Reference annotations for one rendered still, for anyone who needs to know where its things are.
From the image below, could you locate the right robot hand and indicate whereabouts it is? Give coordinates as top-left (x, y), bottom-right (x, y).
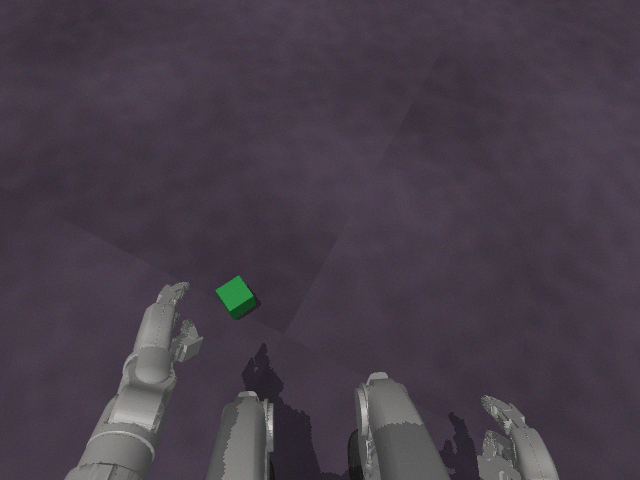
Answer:
top-left (477, 395), bottom-right (559, 480)

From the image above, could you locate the right robot foot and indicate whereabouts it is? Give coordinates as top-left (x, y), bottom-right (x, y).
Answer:
top-left (348, 430), bottom-right (364, 480)

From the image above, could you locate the left robot arm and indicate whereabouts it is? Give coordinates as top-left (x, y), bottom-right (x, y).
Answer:
top-left (64, 346), bottom-right (178, 480)

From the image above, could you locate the left robot hand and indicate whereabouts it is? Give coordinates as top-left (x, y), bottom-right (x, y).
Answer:
top-left (133, 282), bottom-right (203, 363)

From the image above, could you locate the cube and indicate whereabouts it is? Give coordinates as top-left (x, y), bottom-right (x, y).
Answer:
top-left (215, 276), bottom-right (256, 320)

